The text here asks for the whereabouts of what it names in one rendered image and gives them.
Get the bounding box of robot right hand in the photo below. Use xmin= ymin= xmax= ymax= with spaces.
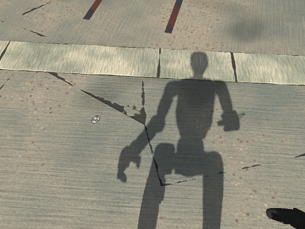
xmin=266 ymin=208 xmax=305 ymax=229

